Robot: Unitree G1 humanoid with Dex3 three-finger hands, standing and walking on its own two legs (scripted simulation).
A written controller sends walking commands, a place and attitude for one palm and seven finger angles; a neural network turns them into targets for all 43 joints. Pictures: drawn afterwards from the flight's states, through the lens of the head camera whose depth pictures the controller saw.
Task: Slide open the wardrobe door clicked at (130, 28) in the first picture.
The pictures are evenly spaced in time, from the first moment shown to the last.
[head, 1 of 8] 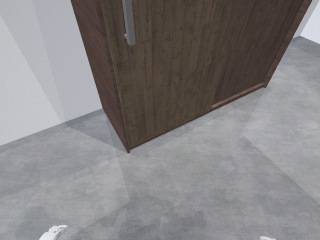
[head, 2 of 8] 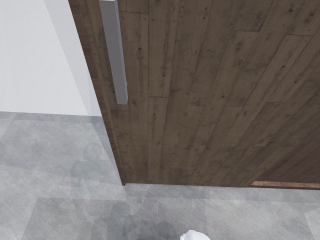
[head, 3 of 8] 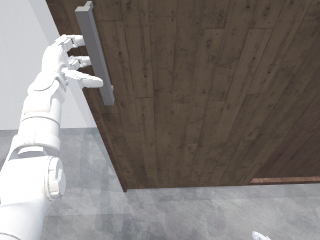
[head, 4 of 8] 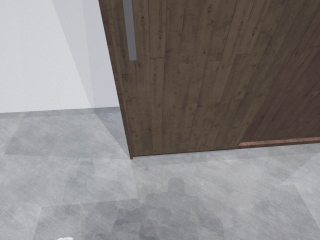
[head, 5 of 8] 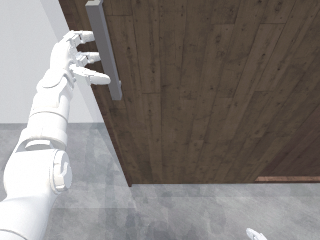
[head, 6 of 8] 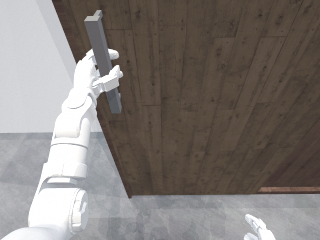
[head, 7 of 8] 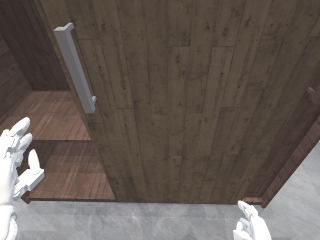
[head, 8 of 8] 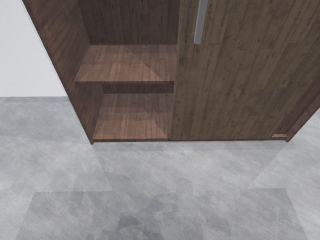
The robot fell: no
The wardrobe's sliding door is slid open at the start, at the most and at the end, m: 0.00 0.59 0.59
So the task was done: yes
